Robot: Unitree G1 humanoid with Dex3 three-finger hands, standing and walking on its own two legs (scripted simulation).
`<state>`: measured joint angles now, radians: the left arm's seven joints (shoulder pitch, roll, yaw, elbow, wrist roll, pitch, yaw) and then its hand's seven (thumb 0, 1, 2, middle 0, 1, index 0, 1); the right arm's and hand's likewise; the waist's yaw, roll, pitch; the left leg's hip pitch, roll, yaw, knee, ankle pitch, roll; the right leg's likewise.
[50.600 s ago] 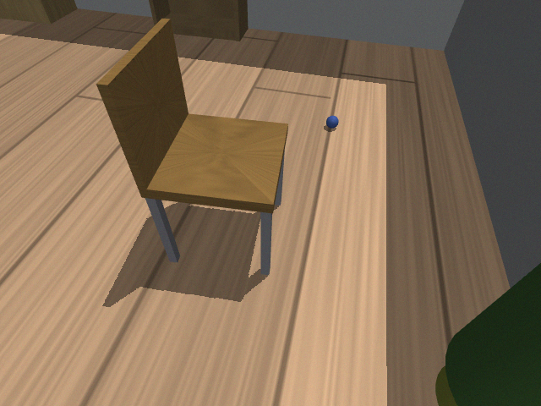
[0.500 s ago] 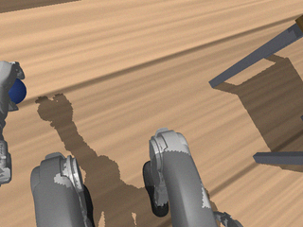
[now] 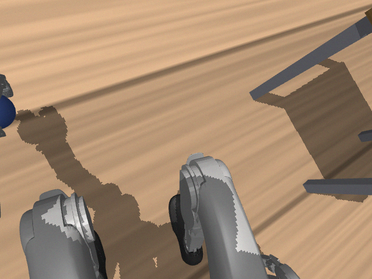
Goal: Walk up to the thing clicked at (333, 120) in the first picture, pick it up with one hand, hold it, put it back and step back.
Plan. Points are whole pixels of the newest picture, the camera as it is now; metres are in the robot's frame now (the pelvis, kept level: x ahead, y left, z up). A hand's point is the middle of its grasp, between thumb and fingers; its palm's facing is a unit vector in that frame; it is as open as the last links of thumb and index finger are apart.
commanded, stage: lower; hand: left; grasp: from above
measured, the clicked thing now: out of the picture +0.50 +0.28 -0.20
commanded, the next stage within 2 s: rest in 0.02 s
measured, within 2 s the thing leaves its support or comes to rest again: rests again in 1.74 s
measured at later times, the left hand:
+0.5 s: hand (0, 116) +0.50 +0.27 -0.22, palm faces -0.46 -0.08 -0.88, open 9.9 cm
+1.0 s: hand (3, 119) +0.50 +0.28 -0.25, palm faces -0.46 -0.09 -0.89, open 9.9 cm
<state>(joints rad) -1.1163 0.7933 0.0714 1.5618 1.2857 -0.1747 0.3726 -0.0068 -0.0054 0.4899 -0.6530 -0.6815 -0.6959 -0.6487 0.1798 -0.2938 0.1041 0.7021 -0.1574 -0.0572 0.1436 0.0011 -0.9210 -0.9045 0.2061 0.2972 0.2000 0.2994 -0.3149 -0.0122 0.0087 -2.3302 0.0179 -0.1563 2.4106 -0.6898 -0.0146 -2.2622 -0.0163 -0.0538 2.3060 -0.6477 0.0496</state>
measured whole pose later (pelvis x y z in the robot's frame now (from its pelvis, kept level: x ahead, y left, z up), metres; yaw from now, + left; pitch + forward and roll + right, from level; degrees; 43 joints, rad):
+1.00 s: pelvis +0.00 +0.01 -0.03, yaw -4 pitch +31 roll -12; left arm -1.13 0.96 0.14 1.68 1.33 -0.19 0.51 -0.01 0.00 0.49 -0.64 -0.69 -0.69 -0.66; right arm 0.17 -0.33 0.21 0.66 -0.24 -0.14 0.20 0.00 -0.91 -0.90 0.21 0.30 0.20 0.30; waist -0.39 -0.09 0.13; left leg -2.37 0.02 -0.23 2.53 -0.71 -0.01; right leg -2.28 0.01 -0.11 2.36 -0.64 0.06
